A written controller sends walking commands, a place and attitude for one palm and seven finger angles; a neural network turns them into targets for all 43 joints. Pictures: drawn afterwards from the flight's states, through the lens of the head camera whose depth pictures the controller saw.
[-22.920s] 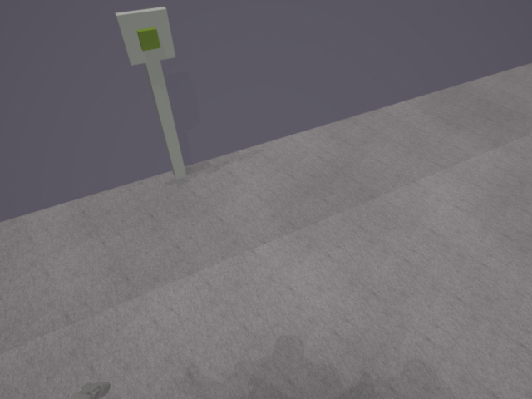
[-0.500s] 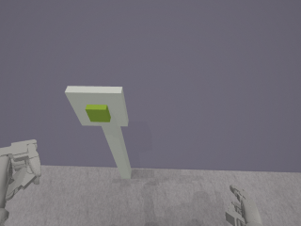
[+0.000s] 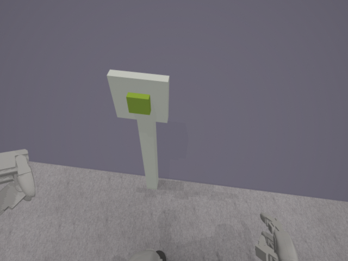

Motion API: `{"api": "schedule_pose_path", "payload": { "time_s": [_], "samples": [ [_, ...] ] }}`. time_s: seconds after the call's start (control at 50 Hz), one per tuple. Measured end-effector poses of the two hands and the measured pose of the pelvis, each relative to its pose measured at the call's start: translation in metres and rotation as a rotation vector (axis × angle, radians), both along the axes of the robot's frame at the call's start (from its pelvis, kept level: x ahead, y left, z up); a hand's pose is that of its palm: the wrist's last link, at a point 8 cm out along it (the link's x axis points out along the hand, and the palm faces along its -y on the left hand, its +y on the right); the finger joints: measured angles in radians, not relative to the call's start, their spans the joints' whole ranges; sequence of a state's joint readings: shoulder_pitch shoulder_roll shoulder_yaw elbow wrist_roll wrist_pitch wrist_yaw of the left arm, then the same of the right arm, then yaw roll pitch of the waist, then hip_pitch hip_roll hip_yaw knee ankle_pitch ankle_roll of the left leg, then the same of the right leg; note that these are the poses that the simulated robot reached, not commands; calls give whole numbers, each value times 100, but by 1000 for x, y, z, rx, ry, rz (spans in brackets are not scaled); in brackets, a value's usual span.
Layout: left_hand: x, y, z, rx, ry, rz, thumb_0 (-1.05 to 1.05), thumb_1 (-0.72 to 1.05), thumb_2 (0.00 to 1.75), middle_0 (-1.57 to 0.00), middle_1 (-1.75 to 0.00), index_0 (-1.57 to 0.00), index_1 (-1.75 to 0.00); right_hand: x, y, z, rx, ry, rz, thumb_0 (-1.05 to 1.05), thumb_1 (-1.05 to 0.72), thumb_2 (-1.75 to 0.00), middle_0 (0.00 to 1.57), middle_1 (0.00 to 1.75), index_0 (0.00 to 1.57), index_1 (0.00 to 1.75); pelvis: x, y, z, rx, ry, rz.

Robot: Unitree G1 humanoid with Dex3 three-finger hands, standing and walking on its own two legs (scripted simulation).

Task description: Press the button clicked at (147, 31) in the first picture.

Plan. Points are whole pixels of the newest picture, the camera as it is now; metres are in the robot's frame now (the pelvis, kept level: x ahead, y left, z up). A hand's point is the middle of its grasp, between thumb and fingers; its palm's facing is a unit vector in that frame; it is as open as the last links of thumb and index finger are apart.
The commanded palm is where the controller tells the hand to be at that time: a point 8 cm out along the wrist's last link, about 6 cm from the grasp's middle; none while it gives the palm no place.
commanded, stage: step back with the hand held close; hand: left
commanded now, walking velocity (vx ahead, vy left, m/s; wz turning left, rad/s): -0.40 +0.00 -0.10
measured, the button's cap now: (139, 103) +0.56 +0.15 +0.00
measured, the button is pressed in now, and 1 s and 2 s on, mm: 0 0 0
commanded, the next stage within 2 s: stop stepping back and stand still in 0.44 s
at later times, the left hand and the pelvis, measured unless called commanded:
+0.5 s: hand (9, 230) +0.13 +0.22 +0.19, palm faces +0.18 -0.88 -0.43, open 3.1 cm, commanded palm +0.06 +0.28 +0.19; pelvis -0.10 +0.02 +0.01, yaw -7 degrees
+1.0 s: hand out of the picture +0.03 +0.22 +0.18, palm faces +0.26 -0.88 -0.40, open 3.1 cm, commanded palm -0.03 +0.28 +0.19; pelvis -0.18 +0.01 +0.01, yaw -6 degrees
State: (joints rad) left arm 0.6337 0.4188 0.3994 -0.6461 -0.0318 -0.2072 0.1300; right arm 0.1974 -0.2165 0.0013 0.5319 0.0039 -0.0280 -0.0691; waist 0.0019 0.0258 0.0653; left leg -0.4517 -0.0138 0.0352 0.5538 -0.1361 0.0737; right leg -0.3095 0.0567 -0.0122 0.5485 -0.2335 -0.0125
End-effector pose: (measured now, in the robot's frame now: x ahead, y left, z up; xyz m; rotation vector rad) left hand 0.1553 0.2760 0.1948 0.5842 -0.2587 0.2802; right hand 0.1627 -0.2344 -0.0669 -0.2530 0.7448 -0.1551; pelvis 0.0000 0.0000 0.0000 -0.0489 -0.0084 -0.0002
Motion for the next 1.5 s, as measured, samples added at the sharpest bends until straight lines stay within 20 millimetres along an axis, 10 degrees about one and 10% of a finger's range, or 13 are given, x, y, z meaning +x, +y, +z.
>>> {"api": "schedule_pose_path", "payload": {
  "time_s": [0.28,0.42,0.62,0.8,1.14,1.28,1.5],
  "samples": [
    [-14,30,-10,-89,-71,-15,2,88,90,-131,-150,-131,-150,-40,28,9,-30,7,-16,1,-90,-90,21,30,21,30,-41,25,4,1,24,-29],
    [-35,9,7,-90,-59,-149,2,89,90,-130,-150,-131,-150,-81,35,21,14,-19,-33,1,-90,-90,21,30,21,30,-71,25,13,-28,68,-104],
    [-98,-24,11,20,7,-231,2,89,90,-130,-150,-131,-150,-162,0,-2,32,19,-81,1,-90,-90,21,30,21,30,-142,6,4,3,78,-122],
    [-142,-3,-4,-75,12,-28,1,88,90,-131,-150,-131,-150,-231,-33,-4,-20,73,-206,1,-90,-90,21,30,21,30,-150,5,9,49,46,-116],
    [-179,1,4,-66,-54,-76,1,88,90,-131,-150,-131,-150,-233,7,6,34,-51,-129,1,-90,-90,21,30,21,30,-191,17,7,22,7,-113],
    [-164,23,-21,-140,-34,3,1,89,90,-131,-150,-131,-150,-236,18,-8,7,25,-115,1,-90,-90,21,30,21,30,-184,28,1,42,-20,-100],
    [-151,-11,5,-23,-4,-115,2,89,90,-130,-150,-131,-150,-220,22,-7,89,-4,-88,1,-90,-90,21,30,21,30,-175,13,8,30,-4,-99]
  ]
}}
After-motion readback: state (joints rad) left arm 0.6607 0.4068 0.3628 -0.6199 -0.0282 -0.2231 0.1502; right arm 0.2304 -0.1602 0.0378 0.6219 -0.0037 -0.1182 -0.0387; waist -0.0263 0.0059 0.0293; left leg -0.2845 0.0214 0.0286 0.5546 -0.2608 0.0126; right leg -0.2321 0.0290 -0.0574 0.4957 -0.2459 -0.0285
